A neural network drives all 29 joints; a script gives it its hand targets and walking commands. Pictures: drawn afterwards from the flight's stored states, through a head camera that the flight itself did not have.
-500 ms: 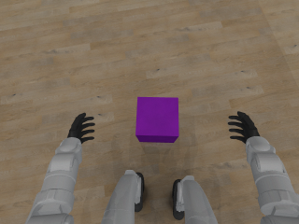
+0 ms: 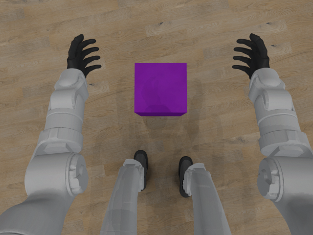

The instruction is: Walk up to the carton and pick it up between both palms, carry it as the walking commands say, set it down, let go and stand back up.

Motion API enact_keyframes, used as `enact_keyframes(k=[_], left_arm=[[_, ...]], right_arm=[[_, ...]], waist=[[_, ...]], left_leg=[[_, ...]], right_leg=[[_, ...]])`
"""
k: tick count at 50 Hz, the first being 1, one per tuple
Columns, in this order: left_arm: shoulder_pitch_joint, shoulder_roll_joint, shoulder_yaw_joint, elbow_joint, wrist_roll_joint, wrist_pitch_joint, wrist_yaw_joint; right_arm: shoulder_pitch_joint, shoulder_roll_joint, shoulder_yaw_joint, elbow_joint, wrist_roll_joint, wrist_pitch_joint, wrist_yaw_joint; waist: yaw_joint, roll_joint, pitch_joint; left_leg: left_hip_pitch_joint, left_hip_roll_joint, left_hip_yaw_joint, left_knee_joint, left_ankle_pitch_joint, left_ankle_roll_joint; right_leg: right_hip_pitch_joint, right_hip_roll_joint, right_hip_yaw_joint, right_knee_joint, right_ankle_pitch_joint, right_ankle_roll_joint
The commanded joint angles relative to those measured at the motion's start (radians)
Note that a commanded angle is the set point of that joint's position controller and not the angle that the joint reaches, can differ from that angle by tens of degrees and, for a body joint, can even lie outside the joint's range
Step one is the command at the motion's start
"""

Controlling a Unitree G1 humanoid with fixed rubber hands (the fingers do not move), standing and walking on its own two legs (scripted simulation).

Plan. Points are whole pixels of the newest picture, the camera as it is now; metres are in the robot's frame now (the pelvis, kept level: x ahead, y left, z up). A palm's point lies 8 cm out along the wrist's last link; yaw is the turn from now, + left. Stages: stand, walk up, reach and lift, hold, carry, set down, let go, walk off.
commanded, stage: reach and lift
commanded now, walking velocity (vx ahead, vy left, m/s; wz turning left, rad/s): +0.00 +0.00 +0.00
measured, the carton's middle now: (160, 93) +0.50 +0.03 -0.54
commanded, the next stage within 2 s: none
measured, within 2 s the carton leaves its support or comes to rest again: neither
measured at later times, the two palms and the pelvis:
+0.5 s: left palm (94, 65) +0.51 +0.22 -0.18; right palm (239, 65) +0.52 -0.19 -0.18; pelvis -0.01 +0.01 -0.04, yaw +0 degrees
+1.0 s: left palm (109, 77) +0.51 +0.22 -0.32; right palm (217, 77) +0.53 -0.17 -0.32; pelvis -0.06 +0.00 -0.20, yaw +0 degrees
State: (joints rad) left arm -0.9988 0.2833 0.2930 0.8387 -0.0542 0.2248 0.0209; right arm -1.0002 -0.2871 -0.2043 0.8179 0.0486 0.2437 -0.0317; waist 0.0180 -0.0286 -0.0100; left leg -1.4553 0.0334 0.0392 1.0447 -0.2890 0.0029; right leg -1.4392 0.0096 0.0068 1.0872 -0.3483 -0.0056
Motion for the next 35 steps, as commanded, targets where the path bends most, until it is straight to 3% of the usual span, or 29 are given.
enact_keyframes(k=[1,2,3,6,7,8,10,11,12,13,14,15,16,17,18,19,20,22,25,26,27,28,29,30,31,32,33,34,35], left_arm=[[-0.362,0.255,0.069,-0.163,0.016,-0.097,0.004],[-0.375,0.168,0.030,-0.151,-0.033,-0.083,-0.008],[-0.378,0.190,0.050,-0.051,-0.006,-0.086,-0.015],[-0.402,0.191,0.038,-0.212,0.001,-0.099,-0.005],[-0.430,0.176,-0.041,-0.291,-0.046,-0.077,-0.010],[-0.435,0.165,-0.024,-0.266,-0.023,-0.086,0.009],[-0.405,0.163,0.029,-0.103,0.022,-0.073,-0.007],[-0.420,0.207,0.071,-0.125,0.044,-0.065,0.007],[-0.476,0.152,0.022,-0.253,0.002,-0.065,0.006],[-0.403,0.188,0.051,-0.229,0.047,-0.073,0.014],[-0.434,0.114,-0.002,-0.321,-0.005,-0.067,0.023],[-0.364,0.040,-0.030,-0.192,-0.020,-0.064,0.013],[-0.360,0.082,0.001,-0.276,0.003,-0.064,0.026],[-0.451,0.062,-0.052,-0.342,-0.019,-0.045,0.026],[-0.496,0.124,-0.029,-0.310,-0.005,-0.048,0.038],[-0.461,0.088,0.007,-0.236,0.011,-0.057,0.043],[-0.435,0.142,0.028,-0.158,0.025,-0.042,0.045],[-0.517,0.154,0.039,-0.266,0.012,-0.060,0.052],[-0.595,0.170,-0.007,-0.276,-0.016,-0.056,0.074],[-0.589,0.245,0.036,-0.245,0.012,-0.072,0.076],[-0.571,0.170,-0.023,-0.188,-0.028,-0.060,0.060],[-0.577,0.221,0.002,-0.143,-0.010,-0.056,0.069],[-0.610,0.240,-0.031,-0.159,-0.040,-0.036,0.077],[-0.599,0.245,-0.026,-0.154,-0.083,-0.021,0.076],[-0.605,0.257,-0.017,-0.213,-0.087,-0.022,0.077],[-0.621,0.251,-0.034,-0.116,-0.110,-0.011,0.070],[-0.678,0.275,-0.010,-0.153,-0.112,-0.008,0.073],[-0.669,0.297,-0.020,-0.060,-0.087,-0.008,0.072],[-0.740,0.315,-0.003,-0.253,-0.090,-0.006,0.076]], right_arm=[[-0.432,-0.157,-0.018,-0.173,-0.010,-0.078,-0.018],[-0.495,-0.152,-0.005,-0.172,-0.003,-0.072,-0.009],[-0.474,-0.103,0.023,-0.140,0.016,-0.079,-0.013],[-0.469,-0.203,-0.057,-0.209,0.001,-0.083,-0.017],[-0.498,-0.230,-0.079,-0.242,-0.017,-0.074,-0.013],[-0.427,-0.219,-0.082,-0.146,-0.016,-0.080,-0.013],[-0.439,-0.167,-0.078,-0.037,-0.033,-0.072,-0.007],[-0.448,-0.205,-0.095,-0.065,-0.043,-0.069,-0.003],[-0.463,-0.181,-0.111,-0.171,-0.040,-0.082,-0.003],[-0.430,-0.184,-0.111,-0.130,-0.050,-0.090,0.004],[-0.437,-0.221,-0.117,-0.201,-0.030,-0.099,0.008],[-0.385,-0.265,-0.136,-0.089,-0.058,-0.112,0.015],[-0.330,-0.223,-0.161,-0.094,-0.067,-0.114,0.011],[-0.496,-0.284,-0.147,-0.245,-0.062,-0.113,0.017],[-0.483,-0.256,-0.130,-0.188,-0.019,-0.111,0.029],[-0.460,-0.233,-0.112,-0.107,-0.033,-0.118,0.028],[-0.525,-0.242,-0.101,-0.117,-0.040,-0.104,0.036],[-0.585,-0.194,-0.057,-0.194,0.013,-0.113,0.022],[-0.641,-0.299,-0.073,-0.195,0.040,-0.117,-0.002],[-0.653,-0.264,-0.008,-0.189,0.078,-0.098,-0.015],[-0.633,-0.233,-0.004,-0.097,0.072,-0.085,-0.010],[-0.639,-0.233,0.002,-0.064,0.061,-0.075,-0.013],[-0.692,-0.262,0.024,-0.152,0.098,-0.061,-0.033],[-0.747,-0.280,0.052,-0.204,0.094,-0.041,-0.053],[-0.737,-0.233,0.071,-0.204,0.095,-0.029,-0.053],[-0.715,-0.218,0.095,-0.119,0.096,-0.016,-0.057],[-0.707,-0.242,0.076,-0.084,0.093,0.000,-0.076],[-0.744,-0.198,0.090,-0.041,0.117,0.009,-0.074],[-0.791,-0.232,0.082,-0.172,0.120,0.017,-0.092]], waist=[[0.074,-0.076,-1.173],[0.042,-0.088,-1.131],[0.066,-0.068,-1.057],[0.057,0.040,-1.427],[-0.037,-0.010,-1.568],[0.003,0.108,-1.433],[0.021,0.042,-1.280],[0.043,0.011,-1.397],[-0.024,0.031,-1.402],[0.012,0.053,-1.477],[-0.059,0.076,-1.591],[-0.057,0.163,-1.426],[-0.055,0.090,-1.469],[-0.067,0.141,-1.608],[-0.054,0.115,-1.532],[0.011,0.161,-1.337],[-0.009,0.041,-1.353],[0.026,-0.012,-1.413],[0.005,0.087,-1.536],[0.103,0.052,-1.504],[0.043,0.050,-1.505],[0.062,0.003,-1.462],[0.019,-0.041,-1.582],[0.032,-0.114,-1.628],[0.068,-0.090,-1.609],[0.029,-0.162,-1.573],[0.045,-0.085,-1.553],[0.053,-0.112,-1.452],[0.090,-0.064,-1.698]], left_leg=[[0.499,-0.093,0.002,-0.018,0.405,-0.002],[0.479,-0.089,0.001,-0.012,0.382,-0.016],[0.449,-0.085,0.002,0.003,0.351,-0.001],[0.687,-0.092,-0.005,0.036,0.604,-0.024],[0.836,-0.092,-0.039,0.041,0.648,-0.025],[0.879,-0.076,-0.061,0.047,0.741,-0.044],[0.708,-0.088,-0.035,0.048,0.503,-0.013],[0.761,-0.087,-0.033,0.059,0.520,-0.015],[0.779,-0.084,-0.042,0.080,0.648,-0.014],[0.982,-0.087,-0.056,0.094,0.791,-0.030],[1.095,-0.059,-0.097,0.136,0.923,-0.036],[1.047,-0.050,-0.115,0.118,0.866,-0.056],[1.069,-0.057,-0.135,0.113,0.889,-0.048],[1.167,-0.056,-0.132,0.147,0.794,-0.062],[1.181,-0.048,-0.149,0.173,0.758,-0.047],[0.954,-0.061,-0.094,0.171,0.697,-0.047],[0.845,-0.070,-0.081,0.166,0.503,-0.045],[0.751,-0.078,-0.050,0.208,0.570,-0.035],[0.741,-0.082,-0.019,0.296,0.496,-0.050],[0.561,-0.091,0.008,0.327,0.446,-0.034],[0.552,-0.103,0.010,0.333,0.383,-0.033],[0.529,-0.096,-0.009,0.352,0.360,-0.025],[0.543,-0.092,-0.016,0.364,0.333,-0.024],[0.449,-0.102,0.008,0.397,0.310,-0.019],[0.482,-0.108,0.012,0.410,0.299,-0.015],[0.395,-0.102,0.012,0.413,0.251,-0.017],[0.386,-0.101,0.040,0.444,0.183,-0.031],[0.304,-0.100,0.027,0.461,0.139,-0.016],[0.457,-0.113,0.042,0.479,0.208,-0.030]], right_leg=[[0.687,0.043,0.060,-0.032,0.511,0.048],[0.620,0.051,0.041,-0.039,0.439,0.046],[0.534,0.040,0.040,-0.051,0.397,0.053],[0.638,0.053,0.049,-0.027,0.622,0.025],[0.652,0.074,-0.011,0.003,0.593,0.038],[0.465,0.068,-0.001,-0.006,0.565,0.016],[0.379,0.068,-0.004,-0.018,0.409,0.045],[0.423,0.071,-0.011,-0.010,0.417,0.040],[0.429,0.073,-0.011,-0.031,0.542,0.028],[0.384,0.090,-0.048,0.009,0.523,0.054],[0.277,0.080,-0.044,-0.012,0.534,0.032],[0.180,0.073,-0.050,-0.021,0.457,0.003],[0.127,0.075,-0.063,-0.001,0.437,0.028],[0.145,0.085,-0.071,0.010,0.350,0.010],[0.051,0.085,-0.077,0.028,0.287,0.021],[0.029,0.063,-0.042,0.025,0.315,0.020],[0.118,0.080,-0.074,0.057,0.246,0.040],[0.274,0.079,-0.038,0.114,0.376,0.047],[0.273,0.077,-0.043,0.195,0.313,0.033],[0.323,0.063,0.005,0.244,0.367,0.033],[0.326,0.067,-0.027,0.278,0.314,0.047],[0.261,0.072,-0.035,0.292,0.283,0.052],[0.352,0.073,-0.041,0.308,0.279,0.059],[0.460,0.065,-0.010,0.317,0.300,0.057],[0.435,0.072,-0.023,0.349,0.277,0.056],[0.457,0.062,-0.039,0.365,0.267,0.065],[0.425,0.054,0.001,0.338,0.158,0.049],[0.341,0.059,-0.015,0.371,0.139,0.058],[0.474,0.059,-0.004,0.383,0.174,0.055]])
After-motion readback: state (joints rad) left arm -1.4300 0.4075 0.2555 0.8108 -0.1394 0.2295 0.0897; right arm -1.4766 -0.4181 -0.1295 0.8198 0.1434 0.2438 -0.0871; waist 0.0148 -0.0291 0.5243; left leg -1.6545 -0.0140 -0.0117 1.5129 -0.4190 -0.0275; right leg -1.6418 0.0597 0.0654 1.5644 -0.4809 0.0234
